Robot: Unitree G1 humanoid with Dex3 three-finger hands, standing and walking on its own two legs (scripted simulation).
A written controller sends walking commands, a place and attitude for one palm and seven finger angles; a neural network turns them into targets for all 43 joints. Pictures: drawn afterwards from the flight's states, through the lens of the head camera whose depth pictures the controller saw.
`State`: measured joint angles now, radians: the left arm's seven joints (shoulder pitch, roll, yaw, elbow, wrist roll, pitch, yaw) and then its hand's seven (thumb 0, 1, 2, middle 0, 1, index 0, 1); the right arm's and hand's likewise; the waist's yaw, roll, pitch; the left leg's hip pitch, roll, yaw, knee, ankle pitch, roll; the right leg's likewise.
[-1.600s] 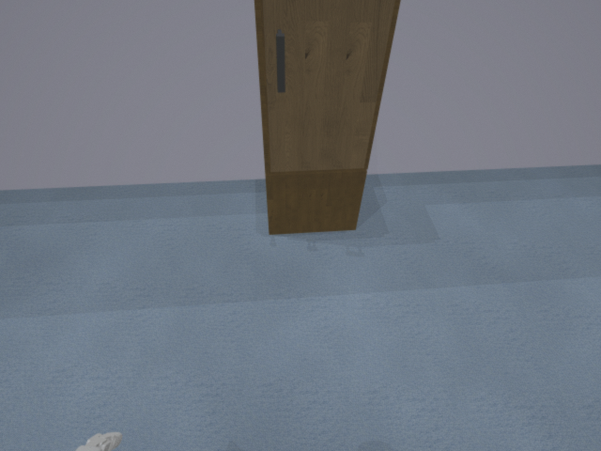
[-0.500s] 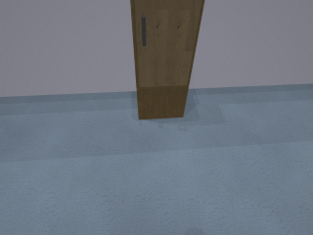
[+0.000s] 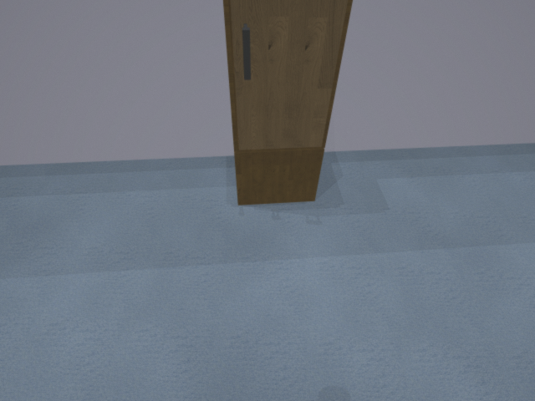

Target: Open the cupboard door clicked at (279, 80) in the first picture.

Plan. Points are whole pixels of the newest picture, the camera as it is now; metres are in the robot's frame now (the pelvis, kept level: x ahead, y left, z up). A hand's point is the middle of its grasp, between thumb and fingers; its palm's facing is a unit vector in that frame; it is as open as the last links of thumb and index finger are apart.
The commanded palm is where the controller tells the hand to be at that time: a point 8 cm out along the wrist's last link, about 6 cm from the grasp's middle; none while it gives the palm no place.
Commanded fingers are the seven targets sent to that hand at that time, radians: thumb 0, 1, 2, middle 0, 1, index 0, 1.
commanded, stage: walk to a spot facing it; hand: left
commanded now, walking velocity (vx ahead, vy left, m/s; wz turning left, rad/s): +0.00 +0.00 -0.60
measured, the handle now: (246, 52) +1.11 +0.15 +0.03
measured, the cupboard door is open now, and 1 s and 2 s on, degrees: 0 0 0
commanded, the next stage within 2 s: none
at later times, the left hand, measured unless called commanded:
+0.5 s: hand out of the picture +0.08 +0.15 -0.18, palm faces -0.13 -0.96 -0.24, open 7.4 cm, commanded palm none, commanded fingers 0.00 0.90 0.90 -0.20 -0.30 -0.20 -0.30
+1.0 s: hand (208, 303) +0.35 +0.15 -0.20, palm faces -0.40 -0.89 -0.19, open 7.4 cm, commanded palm none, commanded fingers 0.00 0.90 0.90 -0.20 -0.30 -0.20 -0.30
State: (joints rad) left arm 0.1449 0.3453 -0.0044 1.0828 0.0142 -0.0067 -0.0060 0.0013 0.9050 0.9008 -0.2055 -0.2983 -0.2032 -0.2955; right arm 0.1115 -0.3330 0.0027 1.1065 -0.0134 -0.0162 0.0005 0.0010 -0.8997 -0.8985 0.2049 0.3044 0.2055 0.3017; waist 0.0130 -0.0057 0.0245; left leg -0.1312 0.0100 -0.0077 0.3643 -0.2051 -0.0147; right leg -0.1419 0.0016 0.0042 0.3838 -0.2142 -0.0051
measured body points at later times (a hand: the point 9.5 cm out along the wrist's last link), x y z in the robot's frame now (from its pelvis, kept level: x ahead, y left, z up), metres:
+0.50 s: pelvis +0.05 -0.05 -0.02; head +0.06 -0.06 +0.43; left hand +0.09 +0.20 -0.16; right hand +0.03 -0.30 -0.17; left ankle +0.03 +0.10 -0.67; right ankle +0.01 -0.12 -0.75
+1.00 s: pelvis +0.26 -0.03 -0.02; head +0.29 -0.01 +0.43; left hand +0.37 +0.20 -0.18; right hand +0.26 -0.28 -0.13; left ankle +0.34 +0.04 -0.75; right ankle +0.12 -0.10 -0.64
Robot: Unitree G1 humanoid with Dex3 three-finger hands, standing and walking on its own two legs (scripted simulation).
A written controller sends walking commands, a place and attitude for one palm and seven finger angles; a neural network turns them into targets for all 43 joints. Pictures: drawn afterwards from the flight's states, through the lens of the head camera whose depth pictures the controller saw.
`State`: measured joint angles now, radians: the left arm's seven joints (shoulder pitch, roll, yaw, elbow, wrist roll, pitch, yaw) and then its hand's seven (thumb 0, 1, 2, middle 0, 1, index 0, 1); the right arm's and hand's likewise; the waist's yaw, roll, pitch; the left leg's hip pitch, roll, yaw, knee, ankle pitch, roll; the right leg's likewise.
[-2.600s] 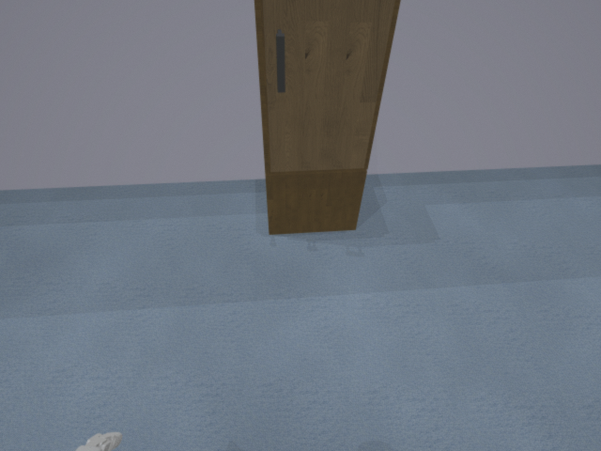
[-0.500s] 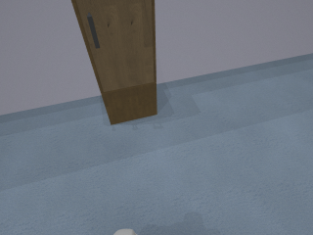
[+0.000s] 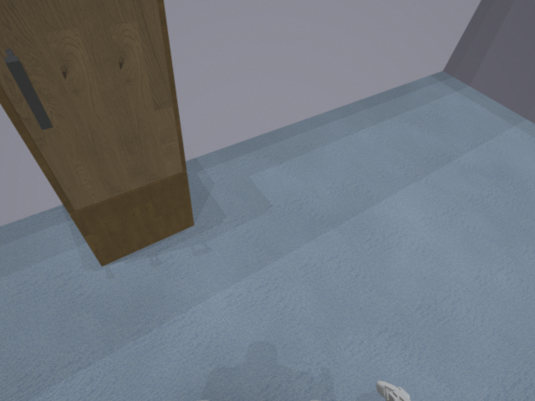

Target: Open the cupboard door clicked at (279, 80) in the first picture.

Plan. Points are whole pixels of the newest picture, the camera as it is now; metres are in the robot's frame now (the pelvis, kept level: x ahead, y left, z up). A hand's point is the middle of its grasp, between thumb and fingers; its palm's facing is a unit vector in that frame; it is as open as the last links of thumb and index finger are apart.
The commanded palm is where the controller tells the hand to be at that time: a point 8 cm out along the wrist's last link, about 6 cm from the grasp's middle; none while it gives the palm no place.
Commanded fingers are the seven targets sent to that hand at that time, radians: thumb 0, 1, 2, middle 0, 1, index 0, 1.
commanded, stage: walk to a spot facing it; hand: left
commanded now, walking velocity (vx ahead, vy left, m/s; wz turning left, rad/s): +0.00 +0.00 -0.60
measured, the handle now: (28, 90) +0.64 +0.59 +0.04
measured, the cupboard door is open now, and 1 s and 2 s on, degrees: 0 0 0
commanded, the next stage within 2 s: none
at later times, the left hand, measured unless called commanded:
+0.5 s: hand (212, 314) +0.29 +0.12 -0.16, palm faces -0.30 -0.93 -0.22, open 7.4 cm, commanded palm none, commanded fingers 0.00 0.90 0.90 -0.20 -0.30 -0.20 -0.30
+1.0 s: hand (171, 299) +0.31 +0.21 -0.17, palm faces -0.47 -0.86 -0.17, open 7.4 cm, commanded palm none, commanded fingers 0.00 0.90 0.90 -0.20 -0.30 -0.20 -0.30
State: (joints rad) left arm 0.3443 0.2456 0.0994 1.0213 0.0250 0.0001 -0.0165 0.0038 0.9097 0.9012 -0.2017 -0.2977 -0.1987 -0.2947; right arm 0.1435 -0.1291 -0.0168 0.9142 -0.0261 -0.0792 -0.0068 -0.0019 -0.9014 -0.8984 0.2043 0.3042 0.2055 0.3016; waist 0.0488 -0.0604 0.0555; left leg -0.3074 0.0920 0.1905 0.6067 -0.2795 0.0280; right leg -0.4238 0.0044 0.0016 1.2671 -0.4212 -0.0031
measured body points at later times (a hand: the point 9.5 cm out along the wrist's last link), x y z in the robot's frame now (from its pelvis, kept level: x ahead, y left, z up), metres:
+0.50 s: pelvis +0.11 -0.02 -0.01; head +0.15 -0.04 +0.44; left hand +0.30 +0.17 -0.14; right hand +0.03 -0.25 -0.17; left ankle +0.07 +0.13 -0.65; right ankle +0.13 -0.11 -0.73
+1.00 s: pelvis +0.15 +0.06 +0.01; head +0.20 +0.09 +0.46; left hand +0.34 +0.26 -0.15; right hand +0.10 -0.20 -0.10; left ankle +0.19 +0.12 -0.73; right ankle +0.04 -0.06 -0.62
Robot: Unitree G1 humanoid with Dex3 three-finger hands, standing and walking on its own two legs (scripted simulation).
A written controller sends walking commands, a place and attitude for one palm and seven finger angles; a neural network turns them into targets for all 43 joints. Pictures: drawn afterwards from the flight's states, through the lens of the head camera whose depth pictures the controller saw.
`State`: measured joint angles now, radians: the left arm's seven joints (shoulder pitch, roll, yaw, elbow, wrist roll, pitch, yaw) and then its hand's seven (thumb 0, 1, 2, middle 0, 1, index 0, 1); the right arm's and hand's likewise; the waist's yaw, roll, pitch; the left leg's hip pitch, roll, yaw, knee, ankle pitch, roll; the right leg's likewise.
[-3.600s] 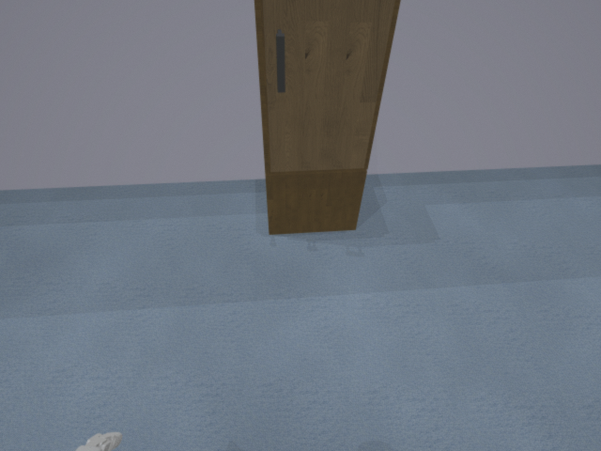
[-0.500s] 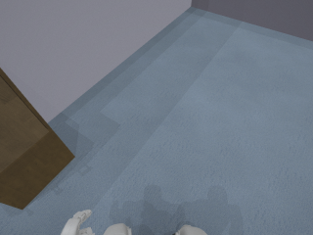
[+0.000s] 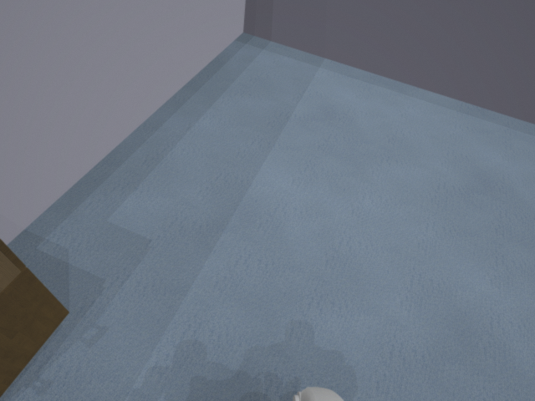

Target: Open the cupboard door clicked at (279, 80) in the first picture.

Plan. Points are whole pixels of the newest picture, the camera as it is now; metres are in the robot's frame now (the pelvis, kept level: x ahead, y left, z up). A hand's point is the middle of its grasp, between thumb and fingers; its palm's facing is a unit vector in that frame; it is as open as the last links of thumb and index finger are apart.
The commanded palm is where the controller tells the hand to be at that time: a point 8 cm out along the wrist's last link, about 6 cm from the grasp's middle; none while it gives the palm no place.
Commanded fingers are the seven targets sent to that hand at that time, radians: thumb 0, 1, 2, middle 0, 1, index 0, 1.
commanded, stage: walk to a spot facing it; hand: left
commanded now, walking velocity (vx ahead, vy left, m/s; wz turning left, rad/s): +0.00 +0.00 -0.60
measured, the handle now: out of the picture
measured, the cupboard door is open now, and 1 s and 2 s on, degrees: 0 0 0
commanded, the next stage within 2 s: turn to face it in 1.42 s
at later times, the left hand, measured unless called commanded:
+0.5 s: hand (208, 386) +0.17 +0.10 -0.16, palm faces -0.30 -0.91 -0.27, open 7.4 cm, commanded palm none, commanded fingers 0.00 0.90 0.90 -0.20 -0.30 -0.20 -0.30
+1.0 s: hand (186, 394) +0.16 +0.14 -0.19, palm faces -0.49 -0.85 -0.18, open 7.4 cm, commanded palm none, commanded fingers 0.00 0.90 0.90 -0.20 -0.30 -0.20 -0.30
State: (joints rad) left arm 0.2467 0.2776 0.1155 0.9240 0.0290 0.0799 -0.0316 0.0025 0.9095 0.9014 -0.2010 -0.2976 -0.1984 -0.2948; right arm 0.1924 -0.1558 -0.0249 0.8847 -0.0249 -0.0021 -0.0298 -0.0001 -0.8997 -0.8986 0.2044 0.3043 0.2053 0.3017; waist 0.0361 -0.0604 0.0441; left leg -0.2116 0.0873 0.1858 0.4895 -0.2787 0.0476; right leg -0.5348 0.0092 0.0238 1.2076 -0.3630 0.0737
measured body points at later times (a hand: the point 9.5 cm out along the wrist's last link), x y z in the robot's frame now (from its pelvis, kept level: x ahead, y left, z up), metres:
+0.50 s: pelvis -0.02 -0.05 -0.02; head +0.01 -0.08 +0.43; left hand +0.18 +0.15 -0.14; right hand -0.10 -0.29 -0.18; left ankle -0.01 +0.10 -0.68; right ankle -0.05 -0.13 -0.74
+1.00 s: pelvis +0.02 -0.02 +0.00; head +0.06 +0.00 +0.44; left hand +0.18 +0.18 -0.17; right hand -0.03 -0.29 -0.12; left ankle +0.06 +0.07 -0.74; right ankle -0.07 -0.12 -0.68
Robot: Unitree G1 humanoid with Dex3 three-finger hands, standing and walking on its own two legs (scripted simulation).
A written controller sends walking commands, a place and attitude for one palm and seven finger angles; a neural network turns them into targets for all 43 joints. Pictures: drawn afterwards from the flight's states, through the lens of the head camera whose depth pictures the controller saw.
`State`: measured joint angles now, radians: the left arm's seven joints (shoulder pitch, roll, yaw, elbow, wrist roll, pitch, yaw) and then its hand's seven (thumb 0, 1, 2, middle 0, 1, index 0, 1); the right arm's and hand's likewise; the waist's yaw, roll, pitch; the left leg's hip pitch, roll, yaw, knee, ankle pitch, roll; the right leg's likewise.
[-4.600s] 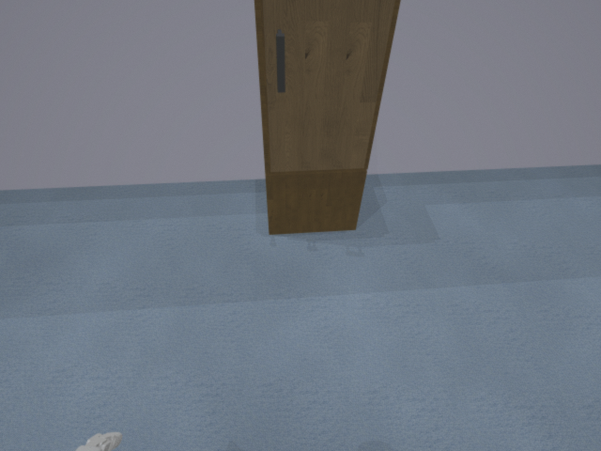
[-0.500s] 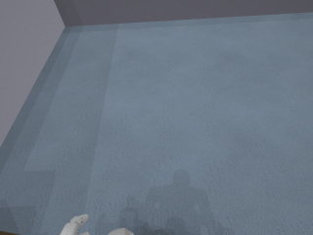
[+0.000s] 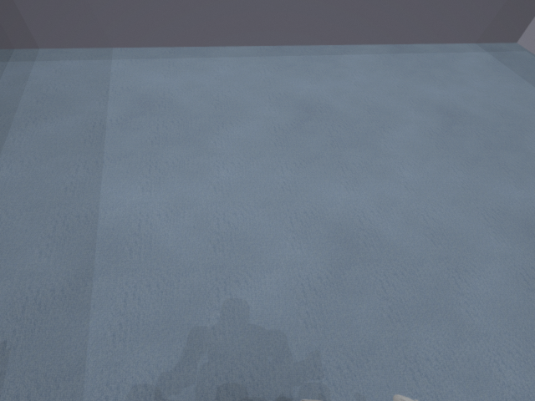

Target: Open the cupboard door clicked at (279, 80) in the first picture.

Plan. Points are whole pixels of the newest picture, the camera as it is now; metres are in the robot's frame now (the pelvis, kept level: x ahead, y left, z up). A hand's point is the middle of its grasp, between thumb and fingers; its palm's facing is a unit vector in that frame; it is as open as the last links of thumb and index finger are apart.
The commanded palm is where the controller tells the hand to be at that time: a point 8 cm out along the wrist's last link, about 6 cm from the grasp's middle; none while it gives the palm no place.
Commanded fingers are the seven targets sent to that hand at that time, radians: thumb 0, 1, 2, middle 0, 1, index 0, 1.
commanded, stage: walk to a spot facing it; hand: left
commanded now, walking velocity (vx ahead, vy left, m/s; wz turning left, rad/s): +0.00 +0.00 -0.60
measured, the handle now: out of the picture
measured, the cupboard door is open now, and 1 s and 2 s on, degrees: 0 0 0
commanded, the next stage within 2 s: turn to face it in 0.42 s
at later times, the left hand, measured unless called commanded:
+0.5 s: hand (213, 354) +0.22 +0.11 -0.15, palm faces -0.25 -0.93 -0.26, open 7.4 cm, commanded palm none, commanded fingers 0.00 0.90 0.90 -0.20 -0.30 -0.20 -0.30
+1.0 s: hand (194, 359) +0.21 +0.14 -0.18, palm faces -0.13 -0.97 -0.20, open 7.4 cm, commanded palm none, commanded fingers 0.00 0.90 0.90 -0.20 -0.30 -0.20 -0.30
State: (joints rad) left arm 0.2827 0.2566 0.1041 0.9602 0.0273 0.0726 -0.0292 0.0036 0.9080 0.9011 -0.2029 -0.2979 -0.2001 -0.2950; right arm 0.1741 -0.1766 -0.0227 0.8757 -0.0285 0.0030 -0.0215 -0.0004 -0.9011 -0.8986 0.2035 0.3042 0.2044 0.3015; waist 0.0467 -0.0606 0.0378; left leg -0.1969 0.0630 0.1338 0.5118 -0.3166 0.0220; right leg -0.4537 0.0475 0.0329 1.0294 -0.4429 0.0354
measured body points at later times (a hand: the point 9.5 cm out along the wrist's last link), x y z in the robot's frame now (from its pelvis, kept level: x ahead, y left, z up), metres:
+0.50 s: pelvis +0.05 -0.06 -0.01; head +0.08 -0.08 +0.44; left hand +0.23 +0.16 -0.13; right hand +0.00 -0.31 -0.16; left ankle +0.05 +0.09 -0.66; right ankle +0.04 -0.14 -0.74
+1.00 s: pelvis +0.12 -0.04 +0.00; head +0.16 -0.03 +0.45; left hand +0.22 +0.19 -0.16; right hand +0.13 -0.28 -0.14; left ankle +0.19 +0.04 -0.74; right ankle +0.05 -0.18 -0.67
